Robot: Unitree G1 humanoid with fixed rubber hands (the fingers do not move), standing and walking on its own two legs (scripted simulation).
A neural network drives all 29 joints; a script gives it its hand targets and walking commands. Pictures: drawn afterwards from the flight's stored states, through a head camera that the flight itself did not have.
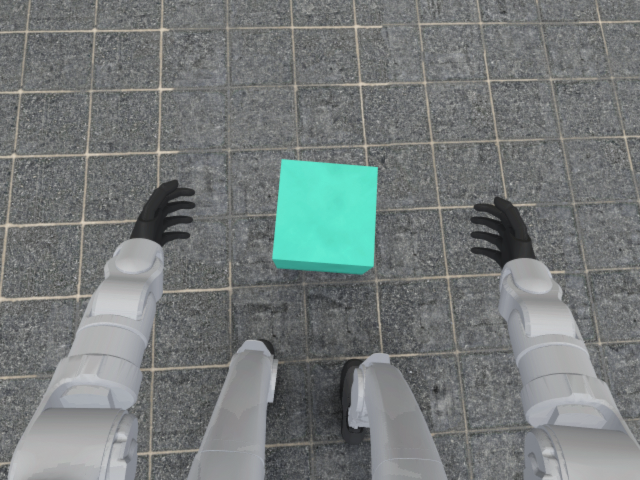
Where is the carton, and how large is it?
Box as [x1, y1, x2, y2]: [272, 159, 377, 274]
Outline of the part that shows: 282,159 272,259 276,266 279,268 360,274 373,266 377,167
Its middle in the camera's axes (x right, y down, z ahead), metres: +0.02 -0.05 +1.00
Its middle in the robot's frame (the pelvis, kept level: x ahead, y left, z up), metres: +0.54 -0.01 -0.60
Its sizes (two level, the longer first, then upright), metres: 0.245 0.235 0.176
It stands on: the floor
